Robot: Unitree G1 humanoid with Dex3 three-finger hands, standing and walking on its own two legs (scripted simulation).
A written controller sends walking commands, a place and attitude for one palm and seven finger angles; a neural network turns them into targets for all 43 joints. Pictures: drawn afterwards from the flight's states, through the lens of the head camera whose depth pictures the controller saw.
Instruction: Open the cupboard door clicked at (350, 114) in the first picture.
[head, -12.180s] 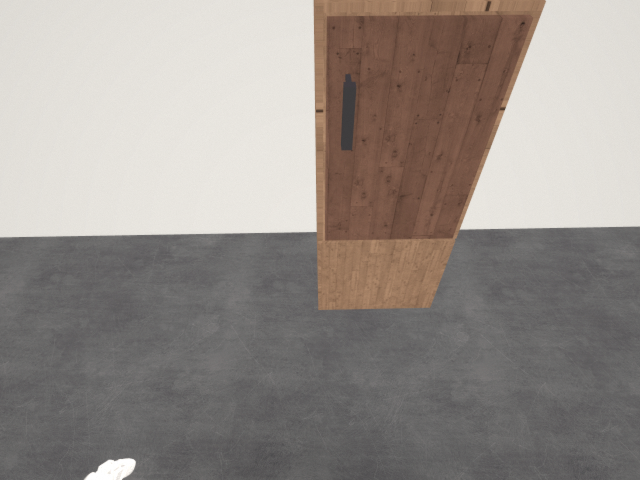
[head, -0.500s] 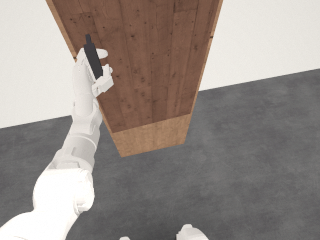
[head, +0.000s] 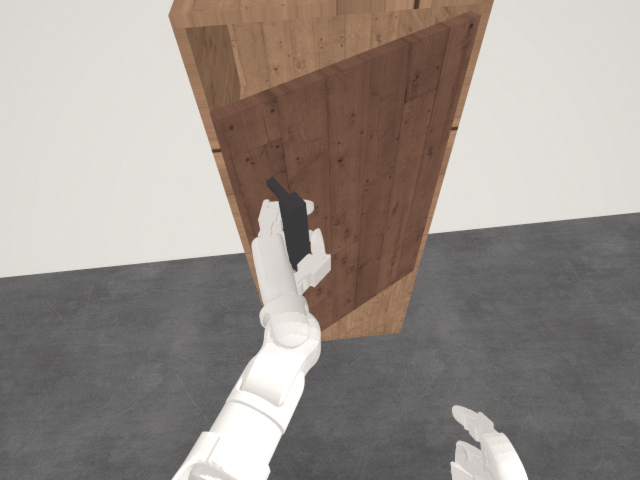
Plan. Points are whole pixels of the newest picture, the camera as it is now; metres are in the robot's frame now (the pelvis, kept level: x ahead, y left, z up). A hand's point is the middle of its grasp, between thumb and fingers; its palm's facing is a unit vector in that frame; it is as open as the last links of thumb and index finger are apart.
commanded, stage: pull the door open along its arc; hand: left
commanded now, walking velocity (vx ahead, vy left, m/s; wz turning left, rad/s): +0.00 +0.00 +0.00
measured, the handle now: (288, 229) +0.41 +0.05 +0.09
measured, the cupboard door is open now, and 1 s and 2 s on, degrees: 29 30 30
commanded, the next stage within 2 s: open thumb and fingers to let go in 0.84 s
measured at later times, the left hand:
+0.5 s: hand (351, 287) +0.32 -0.03 +0.09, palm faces +0.13 -0.98 -0.15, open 6.6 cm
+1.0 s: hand (323, 257) +0.36 +0.00 +0.09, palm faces +0.38 -0.92 -0.10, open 6.8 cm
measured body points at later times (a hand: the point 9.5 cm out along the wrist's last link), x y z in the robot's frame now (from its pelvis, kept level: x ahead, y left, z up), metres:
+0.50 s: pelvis +0.02 -0.04 +0.01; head +0.03 -0.09 +0.46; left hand +0.31 +0.02 +0.10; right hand +0.20 -0.24 -0.11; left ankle -0.03 +0.14 -0.70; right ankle +0.00 -0.10 -0.71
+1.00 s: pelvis -0.01 -0.03 +0.00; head +0.02 -0.07 +0.44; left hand +0.34 +0.05 +0.10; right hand +0.17 -0.24 -0.13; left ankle -0.03 +0.15 -0.71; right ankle +0.00 -0.10 -0.71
